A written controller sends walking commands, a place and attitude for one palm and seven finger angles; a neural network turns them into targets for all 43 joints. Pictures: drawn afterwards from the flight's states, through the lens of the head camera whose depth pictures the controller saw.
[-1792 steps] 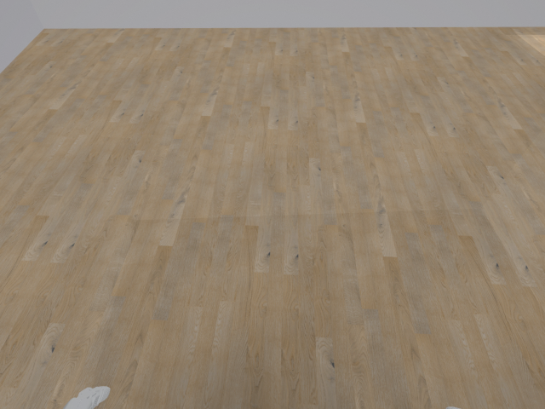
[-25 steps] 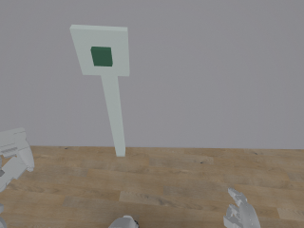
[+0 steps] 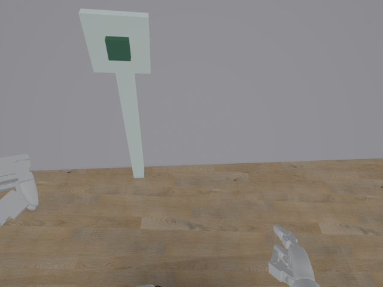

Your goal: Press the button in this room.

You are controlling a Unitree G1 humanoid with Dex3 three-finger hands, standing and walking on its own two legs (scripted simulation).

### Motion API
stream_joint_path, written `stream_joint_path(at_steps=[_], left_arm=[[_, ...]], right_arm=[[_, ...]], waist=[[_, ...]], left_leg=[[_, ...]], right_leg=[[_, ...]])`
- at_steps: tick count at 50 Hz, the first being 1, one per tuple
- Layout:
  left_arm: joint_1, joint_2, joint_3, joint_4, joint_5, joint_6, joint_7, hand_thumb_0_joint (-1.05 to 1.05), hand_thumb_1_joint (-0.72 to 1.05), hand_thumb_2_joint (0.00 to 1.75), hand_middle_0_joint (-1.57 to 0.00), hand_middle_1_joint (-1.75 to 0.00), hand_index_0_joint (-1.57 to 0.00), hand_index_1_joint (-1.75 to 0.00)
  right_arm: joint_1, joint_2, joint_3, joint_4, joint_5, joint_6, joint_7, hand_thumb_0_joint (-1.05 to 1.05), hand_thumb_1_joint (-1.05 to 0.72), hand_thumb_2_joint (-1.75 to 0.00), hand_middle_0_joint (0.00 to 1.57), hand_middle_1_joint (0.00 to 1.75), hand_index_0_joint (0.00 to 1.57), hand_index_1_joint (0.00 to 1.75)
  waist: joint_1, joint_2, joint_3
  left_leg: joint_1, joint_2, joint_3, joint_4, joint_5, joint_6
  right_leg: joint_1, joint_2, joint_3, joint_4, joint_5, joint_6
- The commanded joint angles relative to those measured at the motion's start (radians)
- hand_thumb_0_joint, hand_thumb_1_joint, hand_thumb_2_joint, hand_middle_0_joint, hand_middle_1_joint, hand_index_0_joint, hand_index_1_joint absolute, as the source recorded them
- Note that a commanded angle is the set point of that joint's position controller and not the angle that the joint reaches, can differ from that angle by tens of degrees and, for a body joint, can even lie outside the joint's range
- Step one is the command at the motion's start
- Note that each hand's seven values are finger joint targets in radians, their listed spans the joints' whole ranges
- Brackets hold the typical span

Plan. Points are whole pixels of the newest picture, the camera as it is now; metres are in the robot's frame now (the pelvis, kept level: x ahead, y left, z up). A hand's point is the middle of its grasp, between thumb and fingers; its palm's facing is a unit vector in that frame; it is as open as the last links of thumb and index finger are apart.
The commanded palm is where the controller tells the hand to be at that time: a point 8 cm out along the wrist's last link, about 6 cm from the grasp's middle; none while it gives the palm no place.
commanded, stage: stop stepping back and stand still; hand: left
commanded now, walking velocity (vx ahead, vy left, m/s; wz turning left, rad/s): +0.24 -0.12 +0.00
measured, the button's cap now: (118, 48) +0.74 +0.26 +0.08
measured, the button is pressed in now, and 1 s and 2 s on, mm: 0 0 0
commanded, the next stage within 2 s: let the arm hang, fingers relaxed in 0.54 s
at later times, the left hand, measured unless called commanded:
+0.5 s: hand out of the picture +0.14 +0.25 +0.17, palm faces +0.40 -0.82 -0.41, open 3.1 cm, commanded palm +0.07 +0.29 +0.18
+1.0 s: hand out of the picture -0.02 +0.20 -0.17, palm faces +0.11 -0.97 -0.22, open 3.6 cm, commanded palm none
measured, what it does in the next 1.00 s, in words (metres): steps on the spot: right foot, then left foot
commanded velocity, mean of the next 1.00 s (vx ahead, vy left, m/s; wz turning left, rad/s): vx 0.09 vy -0.02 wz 0.00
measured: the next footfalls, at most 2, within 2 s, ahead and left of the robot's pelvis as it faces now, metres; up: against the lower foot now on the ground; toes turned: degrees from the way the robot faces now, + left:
right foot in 0.16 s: +0.01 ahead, -0.09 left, +0.00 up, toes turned -4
left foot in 0.38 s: +0.01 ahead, +0.12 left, +0.00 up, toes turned +6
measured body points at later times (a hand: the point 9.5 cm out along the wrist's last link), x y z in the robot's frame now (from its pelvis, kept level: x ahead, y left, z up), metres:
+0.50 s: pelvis -0.05 +0.01 +0.00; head -0.07 +0.03 +0.45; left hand +0.12 +0.29 +0.19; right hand +0.08 -0.23 -0.08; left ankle -0.03 +0.13 -0.73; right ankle -0.06 -0.09 -0.71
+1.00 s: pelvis -0.04 +0.00 +0.00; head -0.02 +0.02 +0.45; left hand -0.03 +0.25 -0.15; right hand +0.02 -0.24 -0.14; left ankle -0.03 +0.12 -0.73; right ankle -0.03 -0.09 -0.73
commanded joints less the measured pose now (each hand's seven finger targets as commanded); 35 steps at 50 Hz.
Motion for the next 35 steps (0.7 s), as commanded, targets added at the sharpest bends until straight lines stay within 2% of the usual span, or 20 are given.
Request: stream_joint_path(at_steps=[1, 4, 6, 8, 9, 11, 13, 16, 17, 18, 19, 20, 21, 23, 27, 29, 31, 32, 33, 35], left_arm=[[0.161, 0.101, 0.11, -0.295, 0.003, -0.048, 0.041, 0.0, 0.9, 0.9, -1.3, -1.5, -1.3, -1.5], [0.168, 0.092, 0.082, -0.244, 0.009, -0.019, 0.046, 0.0, 0.9, 0.9, -1.3, -1.5, -1.3, -1.5], [0.136, 0.109, 0.075, -0.214, 0.015, -0.002, 0.041, 0.0, 0.9, 0.9, -1.3, -1.5, -1.3, -1.5], [0.076, 0.14, 0.106, -0.189, 0.002, -0.004, 0.04, 0.0, 0.9, 0.9, -1.3, -1.5, -1.3, -1.5], [0.0, 0.139, 0.086, -0.207, 0.0, 0.003, 0.043, 0.0, 0.9, 0.9, -1.3, -1.5, -1.3, -1.5], [-0.022, 0.077, 0.041, -0.11, 0.006, 0.004, 0.044, 0.0, 0.9, 0.9, -1.3, -1.5, -1.3, -1.5], [-0.109, 0.081, 0.018, -0.111, 0.02, -0.005, 0.047, 0.0, 0.9, 0.9, -1.3, -1.5, -1.3, -1.5], [-0.098, 0.076, 0.012, -0.108, 0.039, -0.02, 0.063, 0.0, 0.9, 0.9, -1.3, -1.5, -1.3, -1.5], [-0.105, 0.08, 0.016, -0.151, 0.036, -0.03, 0.065, 0.0, 0.9, 0.9, -1.3, -1.5, -1.3, -1.5], [-0.082, 0.091, 0.032, -0.192, 0.029, -0.039, 0.064, 0.0, 0.9, 0.9, -1.3, -1.5, -1.3, -1.5], [-0.093, 0.099, 0.046, -0.256, 0.034, -0.053, 0.069, 0.0, 0.9, 0.9, -1.3, -1.5, -1.3, -1.5], [-0.074, 0.123, 0.072, -0.229, 0.032, -0.059, 0.062, 0.0, 0.9, 0.9, -1.3, -1.5, -1.3, -1.5], [-0.045, 0.13, 0.09, -0.219, 0.039, -0.05, 0.06, 0.0, 0.9, 0.9, -1.3, -1.5, -1.3, -1.5], [0.029, 0.124, 0.099, -0.243, 0.032, -0.043, 0.056, 0.0, 0.9, 0.9, -1.3, -1.5, -1.3, -1.5], [0.097, 0.078, 0.073, -0.168, 0.032, -0.031, 0.055, 0.0, 0.9, 0.9, -1.3, -1.5, -1.3, -1.5], [0.07, 0.087, 0.073, -0.123, 0.028, -0.028, 0.05, 0.0, 0.9, 0.9, -1.3, -1.5, -1.3, -1.5], [0.035, 0.1, 0.085, -0.102, 0.018, -0.027, 0.048, 0.0, 0.9, 0.9, -1.3, -1.5, -1.3, -1.5], [-0.051, -0.078, -0.274, 0.648, 0.124, 0.134, -0.085, 0.0, 0.9, 0.9, -1.3, -1.5, -1.3, -1.5], [-0.031, -0.124, -0.272, 0.687, 0.108, 0.195, -0.106, 0.0, 0.9, 0.9, -1.26, -1.46, -1.26, -1.46], [-0.103, -0.13, -0.28, 0.762, 0.099, 0.201, -0.113, 0.0, 0.9, 0.9, -1.19, -1.38, -1.19, -1.38]], right_arm=[[-0.043, -0.155, -0.05, -0.171, 0.014, -0.064, 0.002, 0.0, -0.9, -0.9, 0.2, 0.3, 0.2, 0.3], [-0.041, -0.165, -0.049, -0.173, 0.012, -0.045, -0.01, 0.0, -0.9, -0.9, 0.2, 0.3, 0.2, 0.3], [-0.025, -0.158, -0.053, -0.164, 0.009, -0.025, -0.023, 0.0, -0.9, -0.9, 0.2, 0.3, 0.2, 0.3], [-0.016, -0.161, -0.063, -0.136, -0.001, 0.003, -0.03, 0.0, -0.9, -0.9, 0.2, 0.3, 0.2, 0.3], [-0.014, -0.163, -0.065, -0.118, 0.001, 0.014, -0.032, 0.0, -0.9, -0.9, 0.2, 0.3, 0.2, 0.3], [0.002, -0.171, -0.064, -0.113, 0.011, 0.004, -0.034, 0.0, -0.9, -0.9, 0.2, 0.3, 0.2, 0.3], [-0.039, -0.163, -0.052, -0.111, 0.013, -0.003, -0.045, 0.0, -0.9, -0.9, 0.2, 0.3, 0.2, 0.3], [-0.029, -0.158, -0.045, -0.105, 0.004, -0.029, -0.062, 0.0, -0.9, -0.9, 0.2, 0.3, 0.2, 0.3], [-0.014, -0.166, -0.045, -0.109, 0.005, -0.041, -0.063, 0.0, -0.9, -0.9, 0.2, 0.3, 0.2, 0.3], [-0.013, -0.191, -0.055, -0.128, 0.006, -0.053, -0.068, 0.0, -0.9, -0.9, 0.2, 0.3, 0.2, 0.3], [-0.001, -0.195, -0.05, -0.138, 0.006, -0.058, -0.057, 0.0, -0.9, -0.9, 0.2, 0.3, 0.2, 0.3], [-0.001, -0.16, -0.043, -0.116, 0.002, -0.064, -0.047, 0.0, -0.9, -0.9, 0.2, 0.3, 0.2, 0.3], [-0.009, -0.149, -0.042, -0.117, 0.0, -0.07, -0.039, 0.0, -0.9, -0.9, 0.2, 0.3, 0.2, 0.3], [-0.012, -0.15, -0.047, -0.123, 0.008, -0.079, -0.026, 0.0, -0.9, -0.9, 0.2, 0.3, 0.2, 0.3], [0.0, -0.164, -0.045, -0.12, 0.012, -0.053, -0.019, 0.0, -0.9, -0.9, 0.2, 0.3, 0.2, 0.3], [-0.004, -0.16, -0.047, -0.129, 0.011, -0.037, -0.023, 0.0, -0.9, -0.9, 0.2, 0.3, 0.2, 0.3], [0.01, -0.151, -0.054, -0.118, 0.016, -0.031, -0.019, 0.0, -0.9, -0.9, 0.2, 0.3, 0.2, 0.3], [0.012, -0.221, -0.088, 0.09, 0.004, -0.032, 0.072, 0.0, -0.9, -0.9, 0.2, 0.3, 0.2, 0.3], [0.085, -0.149, -0.089, 0.084, 0.007, 0.017, 0.065, 0.0, -0.9, -0.9, 0.2, 0.3, 0.2, 0.3], [0.098, -0.119, -0.062, 0.055, 0.007, 0.083, 0.055, 0.0, -0.9, -0.9, 0.2, 0.3, 0.2, 0.3]], waist=[[0.017, 0.269, -0.182], [0.005, 0.325, -0.127], [0.005, 0.212, -0.11], [-0.007, -0.01, -0.126], [0.0, -0.1, -0.126], [-0.019, -0.066, -0.047], [-0.019, -0.046, -0.009], [-0.005, 0.026, -0.012], [-0.01, 0.102, -0.025], [-0.006, 0.252, -0.037], [-0.003, 0.389, -0.056], [-0.015, 0.352, -0.057], [-0.012, 0.325, -0.031], [0.01, 0.229, -0.048], [0.001, 0.248, -0.077], [-0.01, 0.12, -0.058], [-0.008, -0.057, -0.094], [-0.028, -0.081, -0.032], [-0.025, -0.083, -0.119], [0.003, -0.206, -0.103]], left_leg=[[0.032, 0.256, -0.283, -0.383, -0.479, 0.016], [-0.102, 0.172, -0.179, -0.387, -0.545, -0.066], [-0.077, 0.091, -0.098, -0.248, -0.432, -0.099], [0.103, 0.03, -0.04, 0.245, -0.236, -0.085], [0.021, 0.016, -0.054, 0.419, -0.224, -0.087], [-0.112, 0.045, -0.085, 0.515, -0.225, -0.075], [-0.044, 0.073, -0.056, 0.379, -0.239, -0.058], [0.126, 0.052, 0.016, 0.066, -0.253, -0.03], [0.174, 0.057, -0.01, -0.051, -0.279, -0.02], [0.23, 0.156, -0.181, -0.165, -0.335, 0.027], [0.276, 0.306, -0.438, -0.226, -0.287, 0.092], [0.155, 0.369, -0.545, -0.332, -0.478, 0.129], [0.074, 0.368, -0.554, -0.364, -0.568, 0.141], [0.04, 0.317, -0.383, -0.303, -0.429, 0.105], [-0.081, 0.203, -0.14, -0.174, -0.364, 0.014], [-0.113, 0.129, -0.079, -0.033, -0.313, -0.026], [-0.044, 0.049, -0.038, 0.156, -0.282, -0.053], [-0.14, 0.097, -0.045, 0.371, -0.257, -0.07], [-0.085, 0.078, -0.086, 0.379, -0.318, -0.071], [-0.144, 0.034, -0.03, 0.381, -0.404, -0.068]], right_leg=[[0.128, 0.019, -0.082, -0.017, -0.012, -0.017], [0.314, 0.06, -0.183, -0.259, -0.001, -0.036], [0.325, 0.018, -0.145, -0.452, 0.03, -0.059], [-0.019, -0.246, 0.178, -0.603, -0.117, -0.179], [-0.053, -0.345, 0.277, -0.622, -0.266, -0.237], [-0.05, -0.328, 0.256, -0.594, -0.25, -0.227], [-0.098, -0.288, 0.145, -0.564, -0.229, -0.179], [-0.089, -0.23, 0.1, -0.483, -0.231, -0.166], [-0.062, -0.184, 0.056, -0.373, -0.164, -0.141], [-0.107, -0.103, 0.003, -0.198, -0.072, -0.091], [-0.183, -0.013, -0.097, 0.001, -0.012, -0.04], [-0.155, -0.013, -0.074, 0.154, -0.08, -0.026], [-0.141, -0.033, -0.04, 0.224, -0.04, -0.032], [-0.056, -0.055, -0.059, 0.102, 0.013, -0.029], [0.25, -0.015, -0.161, -0.263, 0.125, -0.024], [0.254, -0.09, -0.021, -0.38, 0.135, -0.061], [0.134, -0.225, 0.226, -0.484, 0.018, -0.123], [0.05, -0.381, 0.148, -0.341, 0.488, -0.166], [0.107, -0.328, 0.141, -0.276, 0.7, -0.199], [0.202, -0.299, 0.053, -0.261, 0.797, -0.212]])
